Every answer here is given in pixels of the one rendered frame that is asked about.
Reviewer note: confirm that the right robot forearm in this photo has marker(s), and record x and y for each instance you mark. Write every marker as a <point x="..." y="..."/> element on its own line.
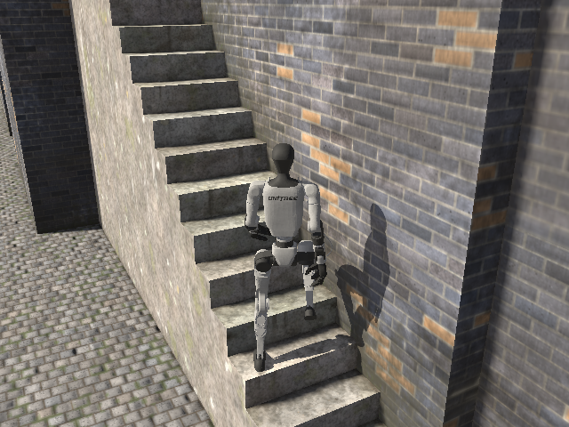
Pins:
<point x="319" y="245"/>

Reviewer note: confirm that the right robot hand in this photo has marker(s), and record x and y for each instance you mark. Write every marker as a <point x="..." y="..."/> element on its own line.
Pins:
<point x="321" y="273"/>

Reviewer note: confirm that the robot left upper arm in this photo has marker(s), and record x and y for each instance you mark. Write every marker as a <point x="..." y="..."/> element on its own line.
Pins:
<point x="252" y="203"/>

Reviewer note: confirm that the robot right thigh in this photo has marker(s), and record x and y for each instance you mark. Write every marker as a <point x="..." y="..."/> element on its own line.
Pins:
<point x="305" y="254"/>

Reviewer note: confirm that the left robot hand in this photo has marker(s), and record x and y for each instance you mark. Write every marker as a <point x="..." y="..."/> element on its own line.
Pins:
<point x="262" y="230"/>

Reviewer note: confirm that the left robot shin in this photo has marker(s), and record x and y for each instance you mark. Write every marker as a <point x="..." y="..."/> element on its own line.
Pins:
<point x="260" y="328"/>

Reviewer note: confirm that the left robot forearm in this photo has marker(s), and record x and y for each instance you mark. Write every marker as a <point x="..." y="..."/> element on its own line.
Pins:
<point x="252" y="230"/>

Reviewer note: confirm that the robot right upper arm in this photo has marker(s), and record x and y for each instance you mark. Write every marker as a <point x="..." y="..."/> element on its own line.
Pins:
<point x="311" y="190"/>

